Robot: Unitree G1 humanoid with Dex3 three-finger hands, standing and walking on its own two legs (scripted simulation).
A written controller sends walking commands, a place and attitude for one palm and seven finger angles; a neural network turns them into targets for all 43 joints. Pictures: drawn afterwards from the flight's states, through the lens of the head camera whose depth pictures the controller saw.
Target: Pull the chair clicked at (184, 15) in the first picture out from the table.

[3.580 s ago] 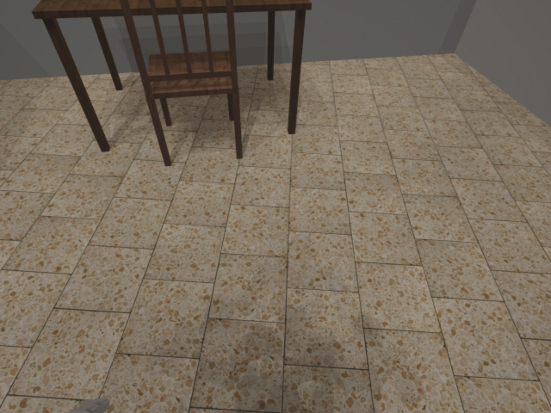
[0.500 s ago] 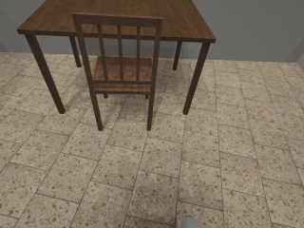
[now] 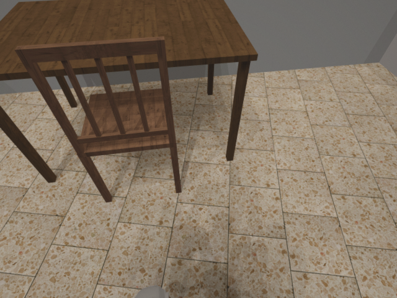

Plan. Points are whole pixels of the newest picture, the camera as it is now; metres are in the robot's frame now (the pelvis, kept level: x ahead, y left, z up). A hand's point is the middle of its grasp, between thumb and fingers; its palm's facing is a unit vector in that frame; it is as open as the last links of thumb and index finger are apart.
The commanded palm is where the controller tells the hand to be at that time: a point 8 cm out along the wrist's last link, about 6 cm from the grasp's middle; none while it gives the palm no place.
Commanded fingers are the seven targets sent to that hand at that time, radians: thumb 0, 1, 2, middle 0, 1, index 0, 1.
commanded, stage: turn to face it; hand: left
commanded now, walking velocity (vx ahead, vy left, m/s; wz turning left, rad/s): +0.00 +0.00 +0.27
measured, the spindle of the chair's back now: (111, 100) +0.77 +0.33 -0.08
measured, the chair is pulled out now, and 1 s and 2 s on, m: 0.00 0.00 0.00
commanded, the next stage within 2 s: take the last steps up to it in 0.26 s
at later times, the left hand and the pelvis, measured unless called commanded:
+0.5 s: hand out of the picture +0.07 +0.21 -0.18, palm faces +0.15 -0.96 -0.22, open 7.3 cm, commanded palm none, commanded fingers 0.00 0.90 0.90 -0.20 -0.30 -0.20 -0.30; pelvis +0.07 +0.02 +0.00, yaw +6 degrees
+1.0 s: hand out of the picture +0.09 +0.25 -0.18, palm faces +0.22 -0.96 -0.16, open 7.3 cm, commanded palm none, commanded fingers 0.00 0.90 0.90 -0.20 -0.30 -0.20 -0.30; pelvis +0.18 +0.09 -0.01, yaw +9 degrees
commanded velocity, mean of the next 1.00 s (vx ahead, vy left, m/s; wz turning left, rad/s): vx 0.20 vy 0.01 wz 0.12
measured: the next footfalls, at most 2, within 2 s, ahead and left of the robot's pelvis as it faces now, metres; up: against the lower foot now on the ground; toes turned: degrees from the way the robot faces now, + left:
left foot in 0.18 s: +0.14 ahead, +0.14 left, +0.00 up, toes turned +10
right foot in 0.52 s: +0.11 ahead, -0.11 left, +0.00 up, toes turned +2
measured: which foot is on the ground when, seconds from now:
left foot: up 0.00-0.16, down 0.18-0.52, up 0.54-0.86, down 0.88-1.00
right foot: down 0.00-0.20, up 0.22-0.50, down 0.52-0.88, up 0.90-1.00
